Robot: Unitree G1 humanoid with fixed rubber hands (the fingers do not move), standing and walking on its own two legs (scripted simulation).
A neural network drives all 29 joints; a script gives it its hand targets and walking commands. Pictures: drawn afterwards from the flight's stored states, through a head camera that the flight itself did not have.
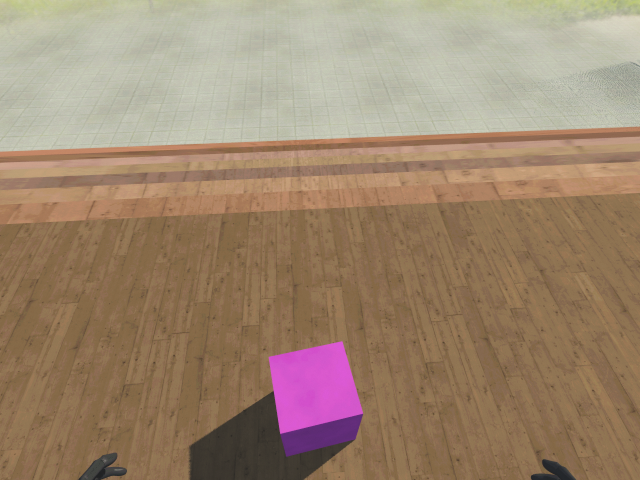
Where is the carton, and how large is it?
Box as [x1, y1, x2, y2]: [269, 341, 362, 456]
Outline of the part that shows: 341,341 269,357 280,434 286,456 355,438 361,419 362,411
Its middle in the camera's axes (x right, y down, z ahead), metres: -0.02 +0.45 +1.10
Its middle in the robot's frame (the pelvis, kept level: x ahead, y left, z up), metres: +0.42 +0.03 -0.66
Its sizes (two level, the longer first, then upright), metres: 0.210 0.200 0.250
